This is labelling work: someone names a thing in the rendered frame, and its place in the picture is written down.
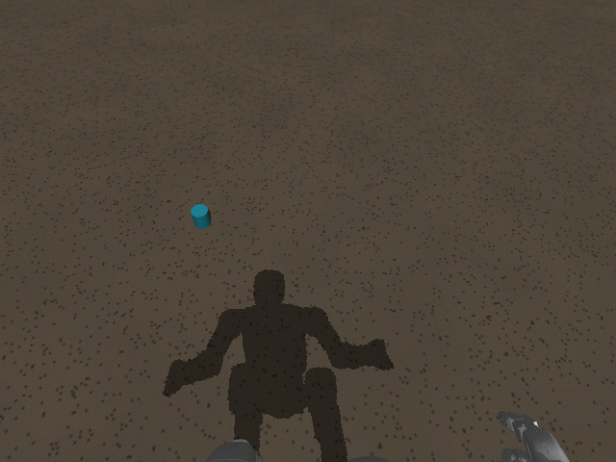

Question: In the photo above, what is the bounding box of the tin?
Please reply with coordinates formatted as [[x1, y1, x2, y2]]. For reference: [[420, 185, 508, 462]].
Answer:
[[191, 204, 211, 229]]

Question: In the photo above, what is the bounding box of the right robot hand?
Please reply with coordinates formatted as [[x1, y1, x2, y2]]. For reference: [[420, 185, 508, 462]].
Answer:
[[496, 411, 570, 462]]

